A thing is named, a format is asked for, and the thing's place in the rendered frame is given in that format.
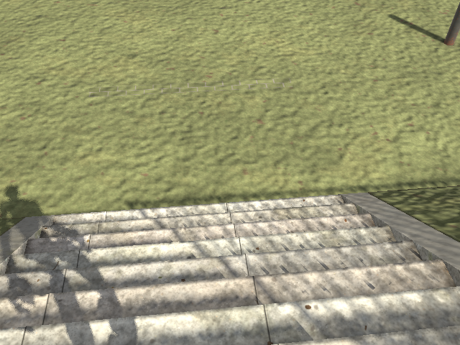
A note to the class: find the stairs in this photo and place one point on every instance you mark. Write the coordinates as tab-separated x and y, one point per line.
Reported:
288	271

